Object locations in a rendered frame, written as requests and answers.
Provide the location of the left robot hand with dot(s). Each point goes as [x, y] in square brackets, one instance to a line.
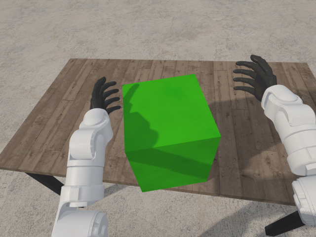
[98, 97]

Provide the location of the robot left upper arm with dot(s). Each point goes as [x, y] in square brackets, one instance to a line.
[82, 223]

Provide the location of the robot right forearm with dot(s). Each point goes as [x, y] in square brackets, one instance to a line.
[295, 123]

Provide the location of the robot right upper arm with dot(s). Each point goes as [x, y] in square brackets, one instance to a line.
[305, 199]

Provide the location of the right robot hand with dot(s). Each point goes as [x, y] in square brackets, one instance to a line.
[262, 74]

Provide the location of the table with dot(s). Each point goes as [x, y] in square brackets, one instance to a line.
[250, 162]

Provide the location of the robot left forearm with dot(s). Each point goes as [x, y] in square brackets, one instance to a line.
[85, 164]

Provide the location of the carton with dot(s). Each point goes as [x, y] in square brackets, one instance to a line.
[170, 135]

